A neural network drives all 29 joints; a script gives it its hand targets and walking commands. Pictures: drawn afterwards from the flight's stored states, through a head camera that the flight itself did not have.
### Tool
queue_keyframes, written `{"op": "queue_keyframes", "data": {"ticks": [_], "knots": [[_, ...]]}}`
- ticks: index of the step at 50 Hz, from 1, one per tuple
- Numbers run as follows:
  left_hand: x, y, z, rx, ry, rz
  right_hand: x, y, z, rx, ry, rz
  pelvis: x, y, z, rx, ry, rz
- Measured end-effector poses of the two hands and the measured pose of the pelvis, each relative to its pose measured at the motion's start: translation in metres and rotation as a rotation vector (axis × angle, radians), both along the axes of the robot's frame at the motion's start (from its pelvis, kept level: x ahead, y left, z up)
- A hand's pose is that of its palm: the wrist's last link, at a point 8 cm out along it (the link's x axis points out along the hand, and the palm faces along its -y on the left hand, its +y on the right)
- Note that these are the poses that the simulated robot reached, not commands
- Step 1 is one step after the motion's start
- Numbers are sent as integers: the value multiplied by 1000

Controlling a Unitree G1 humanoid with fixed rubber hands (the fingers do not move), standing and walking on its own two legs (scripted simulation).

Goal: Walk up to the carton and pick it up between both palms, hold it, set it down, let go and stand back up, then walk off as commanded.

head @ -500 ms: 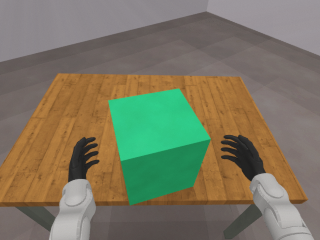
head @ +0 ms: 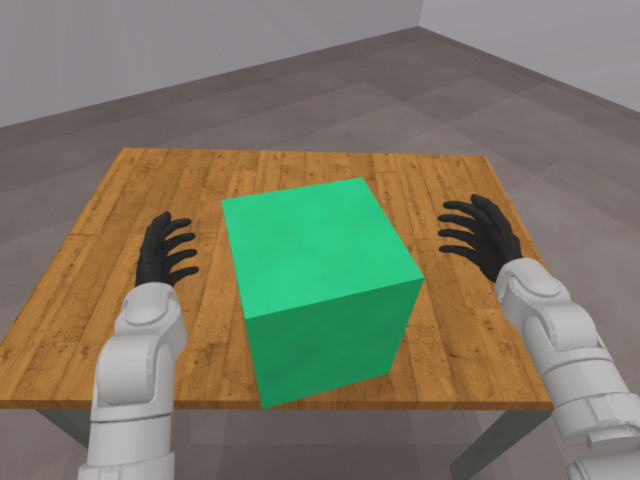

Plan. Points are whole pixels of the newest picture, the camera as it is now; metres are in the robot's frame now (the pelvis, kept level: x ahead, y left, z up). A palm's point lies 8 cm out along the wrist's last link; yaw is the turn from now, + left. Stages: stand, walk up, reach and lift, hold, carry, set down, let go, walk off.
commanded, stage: reach and lift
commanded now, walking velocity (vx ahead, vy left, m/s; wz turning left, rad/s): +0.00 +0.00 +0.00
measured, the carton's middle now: (312, 293) +0.39 +0.03 +0.00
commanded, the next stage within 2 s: none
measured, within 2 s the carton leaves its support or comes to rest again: neither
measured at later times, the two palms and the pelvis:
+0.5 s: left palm (147, 230) +0.34 +0.22 +0.17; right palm (480, 191) +0.44 -0.18 +0.17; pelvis +0.00 +0.00 +0.00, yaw +0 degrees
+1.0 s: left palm (157, 256) +0.35 +0.22 +0.11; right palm (452, 213) +0.45 -0.16 +0.13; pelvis +0.00 +0.00 +0.00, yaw +2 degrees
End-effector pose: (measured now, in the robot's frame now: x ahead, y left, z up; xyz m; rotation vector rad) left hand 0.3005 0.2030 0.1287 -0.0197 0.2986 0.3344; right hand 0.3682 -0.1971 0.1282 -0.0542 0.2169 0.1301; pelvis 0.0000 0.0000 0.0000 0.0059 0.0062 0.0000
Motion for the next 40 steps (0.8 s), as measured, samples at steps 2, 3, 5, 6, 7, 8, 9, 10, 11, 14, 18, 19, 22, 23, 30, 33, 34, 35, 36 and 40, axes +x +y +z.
{"op": "queue_keyframes", "data": {"ticks": [2,3,5,6,7,8,9,10,11,14,18,19,22,23,30,33,34,35,36,40], "knots": [[4,1,3,2,-3,3,5,1,3,3,-3,4,0,0,0,0,4,-1],[6,2,5,5,-3,5,8,2,5,4,-2,6,0,0,0,-1,6,-1],[10,3,7,5,-2,9,14,4,7,5,2,9,0,0,0,-1,12,-2],[12,4,9,4,-3,11,17,5,9,5,2,11,1,0,0,-1,15,-2],[13,5,10,3,-5,11,20,6,10,3,1,14,1,0,0,-1,19,-1],[15,5,12,3,-6,10,23,7,12,3,-1,16,1,0,0,-1,22,0],[17,6,13,5,-6,10,26,9,14,2,-2,19,1,0,0,-1,25,0],[19,6,15,6,-7,10,29,10,16,3,-4,22,1,0,0,-1,28,1],[21,7,17,7,-8,11,32,12,18,4,-6,24,1,0,-1,-1,31,2],[26,8,22,9,-13,11,41,15,25,8,-12,28,1,-1,-1,-2,38,4],[33,10,28,8,-20,7,51,19,35,12,-23,31,2,0,-1,-3,49,6],[34,11,29,10,-16,9,54,19,37,12,-21,30,2,0,-1,-3,51,5],[39,13,33,13,-14,12,62,19,42,15,-14,26,1,0,-1,-3,55,6],[41,14,35,13,-15,13,64,19,43,16,-12,25,1,0,-1,-3,57,6],[54,19,44,11,-19,17,78,27,55,14,-13,38,1,0,-1,-4,76,8],[59,21,46,9,-15,19,84,33,59,19,-11,42,0,1,-1,-5,83,12],[61,22,48,10,-16,21,86,34,60,20,-9,44,0,1,-1,-5,86,12],[62,23,49,12,-18,22,89,36,60,21,-7,45,0,1,-1,-5,89,14],[64,23,49,13,-19,23,91,37,60,23,-4,45,0,2,-1,-5,91,15],[67,25,44,19,-8,25,96,42,55,20,10,40,0,2,-1,-7,93,23]]}}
